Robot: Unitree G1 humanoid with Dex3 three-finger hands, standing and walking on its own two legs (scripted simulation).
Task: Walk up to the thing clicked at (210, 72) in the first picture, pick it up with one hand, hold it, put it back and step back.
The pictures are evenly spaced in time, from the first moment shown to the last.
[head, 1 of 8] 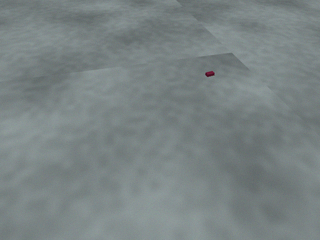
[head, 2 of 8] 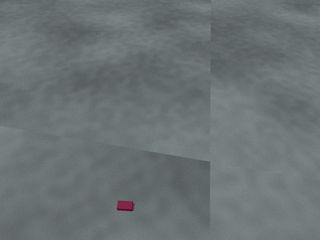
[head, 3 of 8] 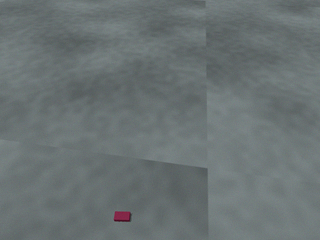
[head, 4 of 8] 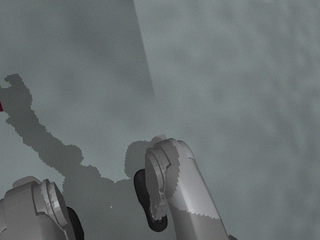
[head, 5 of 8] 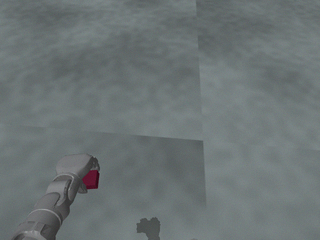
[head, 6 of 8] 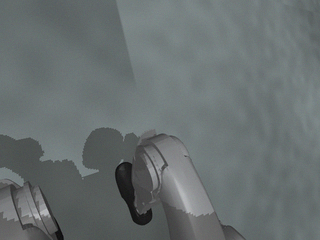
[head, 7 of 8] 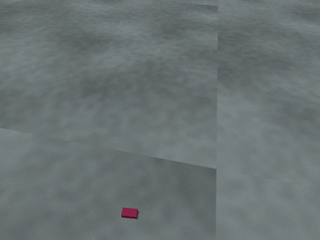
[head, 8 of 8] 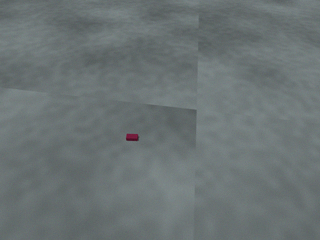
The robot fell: no
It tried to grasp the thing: yes
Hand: left
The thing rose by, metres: 0.69
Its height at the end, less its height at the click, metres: +0.00
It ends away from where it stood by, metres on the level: 0.01
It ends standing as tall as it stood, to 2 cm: yes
